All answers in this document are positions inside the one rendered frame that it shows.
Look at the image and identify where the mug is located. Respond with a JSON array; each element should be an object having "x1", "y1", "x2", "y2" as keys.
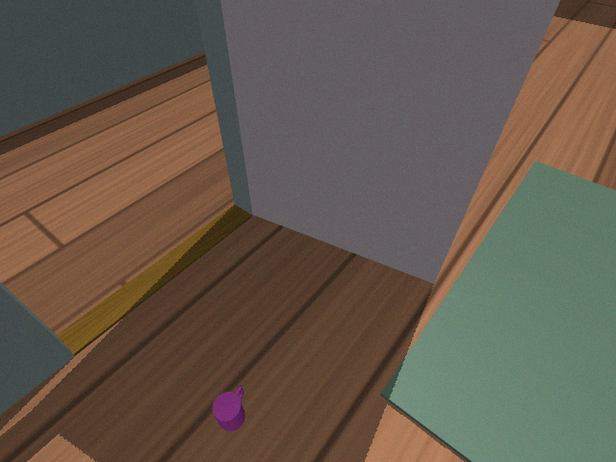
[{"x1": 213, "y1": 386, "x2": 245, "y2": 431}]

